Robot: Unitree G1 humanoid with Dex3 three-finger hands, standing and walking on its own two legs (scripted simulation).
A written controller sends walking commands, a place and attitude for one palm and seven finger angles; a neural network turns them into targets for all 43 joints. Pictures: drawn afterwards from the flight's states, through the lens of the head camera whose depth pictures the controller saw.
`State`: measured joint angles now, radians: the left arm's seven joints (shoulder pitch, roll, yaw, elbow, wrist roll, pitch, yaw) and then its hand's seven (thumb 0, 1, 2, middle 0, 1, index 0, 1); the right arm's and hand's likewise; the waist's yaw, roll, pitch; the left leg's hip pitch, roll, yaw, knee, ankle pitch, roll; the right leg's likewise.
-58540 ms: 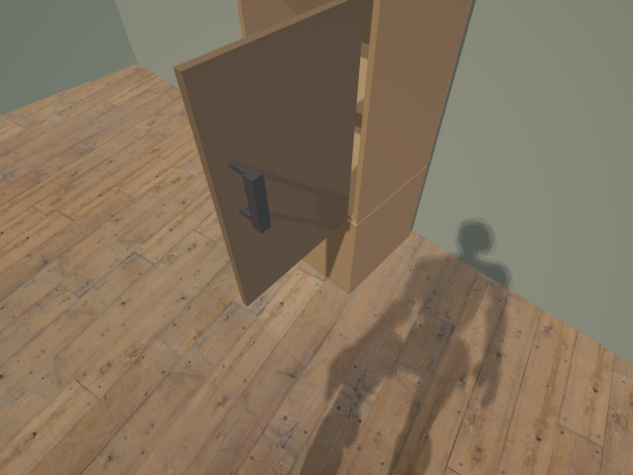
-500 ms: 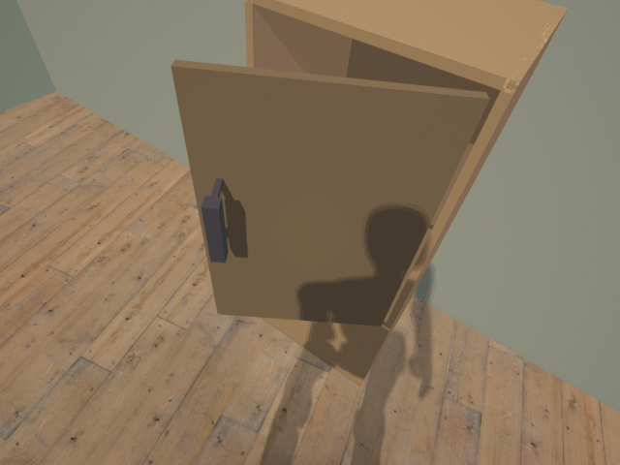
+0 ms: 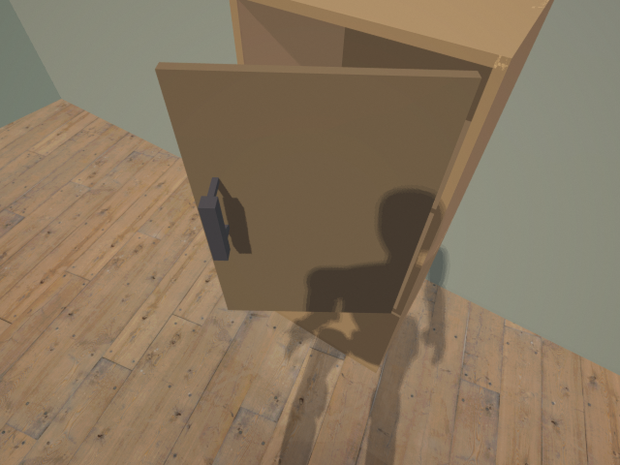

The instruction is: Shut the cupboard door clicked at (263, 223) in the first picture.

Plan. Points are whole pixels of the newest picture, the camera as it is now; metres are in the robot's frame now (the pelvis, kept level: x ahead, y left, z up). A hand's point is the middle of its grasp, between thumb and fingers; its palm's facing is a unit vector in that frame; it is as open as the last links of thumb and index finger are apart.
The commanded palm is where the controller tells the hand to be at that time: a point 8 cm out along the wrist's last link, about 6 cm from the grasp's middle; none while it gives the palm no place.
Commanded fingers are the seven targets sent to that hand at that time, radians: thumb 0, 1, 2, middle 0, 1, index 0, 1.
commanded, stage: come to a stop and stand still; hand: left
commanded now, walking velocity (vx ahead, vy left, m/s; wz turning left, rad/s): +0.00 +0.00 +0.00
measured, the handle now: (218, 219) +0.47 +0.17 +0.02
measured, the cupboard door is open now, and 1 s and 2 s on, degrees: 32 32 32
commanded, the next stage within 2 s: look again from close up in 0.56 s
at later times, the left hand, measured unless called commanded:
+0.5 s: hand out of the picture -0.03 +0.23 -0.17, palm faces -0.01 -0.97 -0.23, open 7.4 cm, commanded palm none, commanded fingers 0.00 0.90 0.90 -0.20 -0.30 -0.20 -0.30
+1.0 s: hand out of the picture -0.05 +0.20 -0.17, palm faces +0.00 -0.98 -0.18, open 7.4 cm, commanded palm none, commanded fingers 0.00 0.90 0.90 -0.20 -0.30 -0.20 -0.30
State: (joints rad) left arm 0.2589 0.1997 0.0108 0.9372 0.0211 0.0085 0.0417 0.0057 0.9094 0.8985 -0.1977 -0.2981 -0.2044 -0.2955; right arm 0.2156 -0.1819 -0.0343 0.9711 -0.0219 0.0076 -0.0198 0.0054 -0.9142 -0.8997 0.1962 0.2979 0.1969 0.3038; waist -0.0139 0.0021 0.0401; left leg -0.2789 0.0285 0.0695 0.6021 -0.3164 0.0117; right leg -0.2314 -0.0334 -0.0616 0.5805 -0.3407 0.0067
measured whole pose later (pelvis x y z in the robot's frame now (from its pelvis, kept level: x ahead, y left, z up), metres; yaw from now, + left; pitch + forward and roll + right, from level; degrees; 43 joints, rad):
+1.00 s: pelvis -0.04 +0.03 +0.01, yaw +0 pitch -2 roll +0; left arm 0.32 0.16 -0.01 1.08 0.03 0.00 0.04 0.00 0.91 0.90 -0.20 -0.30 -0.20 -0.30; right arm 0.24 -0.16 -0.02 1.12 -0.01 0.01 0.00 0.00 -0.91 -0.90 0.20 0.30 0.20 0.30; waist 0.00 -0.02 0.02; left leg -0.24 -0.02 0.09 0.43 -0.17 0.06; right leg -0.20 -0.07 -0.04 0.42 -0.19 0.05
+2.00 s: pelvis +0.02 -0.01 +0.01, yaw -1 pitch +0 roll +0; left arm 0.31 0.12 0.02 1.08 0.02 0.01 0.05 0.02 0.93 0.90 -0.20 -0.30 -0.21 -0.30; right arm 0.18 -0.15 -0.04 1.09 -0.01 0.02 -0.04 0.00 -0.92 -0.90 0.19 0.30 0.20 0.30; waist 0.01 -0.02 0.05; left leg -0.22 0.04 0.09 0.55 -0.31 0.00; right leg -0.16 -0.01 -0.06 0.50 -0.33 0.00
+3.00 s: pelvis +0.00 +0.00 +0.01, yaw -1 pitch +0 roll +1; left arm 0.27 0.15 -0.02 1.11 0.02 -0.01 0.03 0.01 0.91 0.90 -0.20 -0.30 -0.20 -0.30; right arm 0.26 -0.16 0.01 1.11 -0.01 -0.02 -0.01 0.00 -0.91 -0.90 0.20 0.30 0.20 0.30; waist 0.00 0.00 0.04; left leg -0.22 -0.01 0.10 0.44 -0.23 0.04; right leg -0.20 -0.02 0.02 0.48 -0.28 0.01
